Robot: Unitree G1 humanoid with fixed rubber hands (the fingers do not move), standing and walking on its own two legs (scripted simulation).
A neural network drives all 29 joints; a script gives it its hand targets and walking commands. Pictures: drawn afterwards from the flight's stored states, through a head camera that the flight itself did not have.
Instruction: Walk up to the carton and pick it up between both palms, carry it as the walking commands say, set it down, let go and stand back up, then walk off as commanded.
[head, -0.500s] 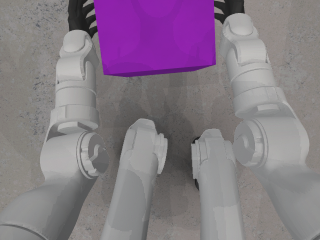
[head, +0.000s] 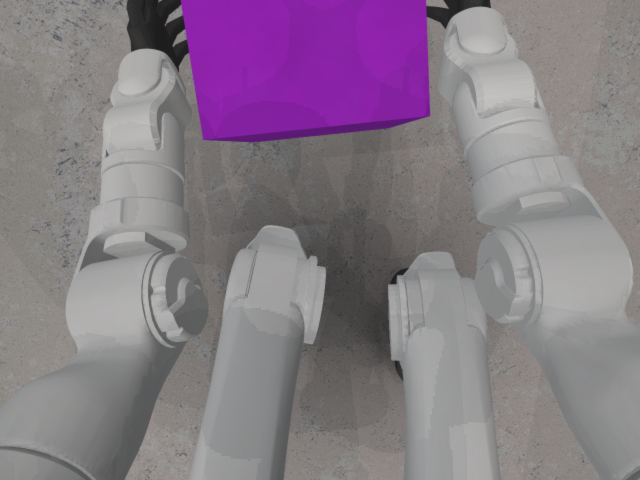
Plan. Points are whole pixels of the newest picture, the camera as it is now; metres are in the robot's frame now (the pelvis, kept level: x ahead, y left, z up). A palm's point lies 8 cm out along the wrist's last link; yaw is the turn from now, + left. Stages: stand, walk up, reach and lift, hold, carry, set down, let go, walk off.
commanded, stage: set down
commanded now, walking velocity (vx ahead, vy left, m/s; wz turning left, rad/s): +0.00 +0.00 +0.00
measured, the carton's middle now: (309, 45) +0.52 +0.10 -0.24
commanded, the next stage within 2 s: none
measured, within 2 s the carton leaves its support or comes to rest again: rests again in 0.56 s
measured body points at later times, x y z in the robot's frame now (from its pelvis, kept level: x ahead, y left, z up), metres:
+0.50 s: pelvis -0.01 +0.00 -0.01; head +0.35 +0.03 +0.26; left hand +0.49 +0.25 -0.18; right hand +0.55 -0.05 -0.18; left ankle +0.12 +0.14 -0.36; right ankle +0.09 -0.11 -0.36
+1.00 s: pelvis -0.01 +0.00 -0.02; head +0.35 +0.03 +0.25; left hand +0.48 +0.25 -0.20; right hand +0.55 -0.05 -0.19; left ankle +0.12 +0.14 -0.36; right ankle +0.09 -0.11 -0.36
